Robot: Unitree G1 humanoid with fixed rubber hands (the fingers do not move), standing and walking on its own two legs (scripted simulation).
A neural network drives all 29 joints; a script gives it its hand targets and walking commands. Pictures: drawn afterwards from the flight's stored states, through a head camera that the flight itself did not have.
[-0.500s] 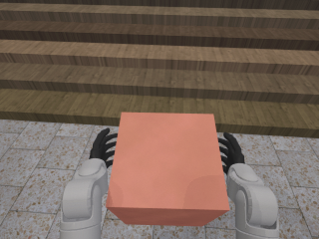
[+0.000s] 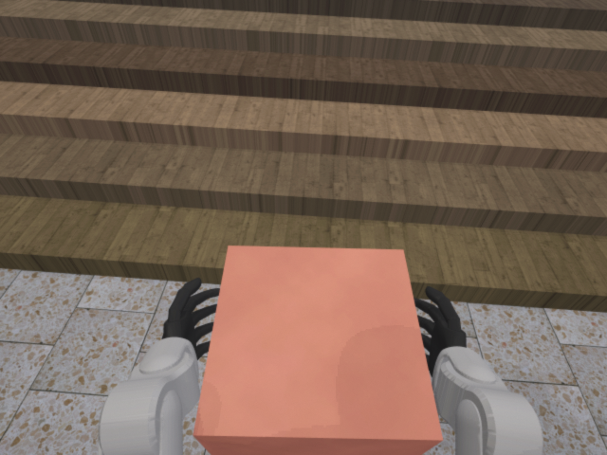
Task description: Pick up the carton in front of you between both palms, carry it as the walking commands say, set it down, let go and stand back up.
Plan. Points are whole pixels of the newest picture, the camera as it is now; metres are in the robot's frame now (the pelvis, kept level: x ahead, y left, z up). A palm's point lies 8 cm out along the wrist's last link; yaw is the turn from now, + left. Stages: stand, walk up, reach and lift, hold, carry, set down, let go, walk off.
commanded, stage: carry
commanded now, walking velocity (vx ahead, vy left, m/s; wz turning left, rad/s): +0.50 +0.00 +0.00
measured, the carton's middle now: (312, 369) +0.23 +0.00 +0.01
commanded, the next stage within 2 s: none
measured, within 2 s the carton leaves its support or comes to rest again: neither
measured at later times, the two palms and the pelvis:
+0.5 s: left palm (231, 145) +0.57 +0.14 +0.12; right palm (404, 147) +0.59 -0.16 +0.11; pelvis +0.33 -0.03 -0.01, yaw +4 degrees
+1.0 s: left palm (248, 48) +1.01 +0.17 +0.11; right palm (369, 50) +1.00 -0.14 +0.12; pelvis +0.65 +0.01 -0.01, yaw +1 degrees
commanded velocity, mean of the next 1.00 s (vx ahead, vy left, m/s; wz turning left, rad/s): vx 0.50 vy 0.00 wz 0.00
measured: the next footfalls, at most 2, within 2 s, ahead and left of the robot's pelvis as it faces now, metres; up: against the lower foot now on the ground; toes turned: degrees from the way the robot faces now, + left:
right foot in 0.42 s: +0.46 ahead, -0.10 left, +0.00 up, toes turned -9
left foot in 0.92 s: +0.77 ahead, +0.08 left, +0.00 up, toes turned +9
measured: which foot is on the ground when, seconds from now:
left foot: down 0.00-0.44, up 0.46-0.90, down 0.92-1.00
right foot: up 0.00-0.40, down 0.42-0.94, up 0.96-1.00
